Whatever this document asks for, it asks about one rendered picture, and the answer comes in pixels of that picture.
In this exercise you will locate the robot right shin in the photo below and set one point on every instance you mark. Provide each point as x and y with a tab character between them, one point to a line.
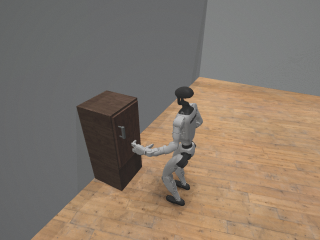
180	173

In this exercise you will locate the left robot upper arm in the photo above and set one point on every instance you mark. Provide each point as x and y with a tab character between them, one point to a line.
178	125

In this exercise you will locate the right robot upper arm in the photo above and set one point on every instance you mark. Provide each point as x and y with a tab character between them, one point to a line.
199	119

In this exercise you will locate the left robot hand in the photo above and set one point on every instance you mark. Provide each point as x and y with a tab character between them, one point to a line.
139	149

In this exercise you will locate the robot head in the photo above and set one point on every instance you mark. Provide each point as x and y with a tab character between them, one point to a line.
182	93

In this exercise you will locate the handle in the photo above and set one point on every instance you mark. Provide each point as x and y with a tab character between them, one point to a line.
123	132

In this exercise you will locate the robot left forearm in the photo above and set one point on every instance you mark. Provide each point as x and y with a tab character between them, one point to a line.
160	150

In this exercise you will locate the cupboard door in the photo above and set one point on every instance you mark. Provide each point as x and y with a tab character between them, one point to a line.
129	119

